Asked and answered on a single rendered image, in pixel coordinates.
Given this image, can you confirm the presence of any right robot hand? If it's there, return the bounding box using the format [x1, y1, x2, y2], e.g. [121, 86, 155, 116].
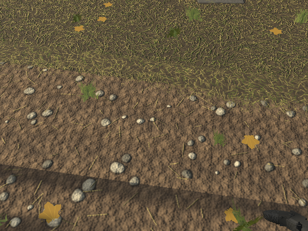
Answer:
[263, 210, 308, 231]

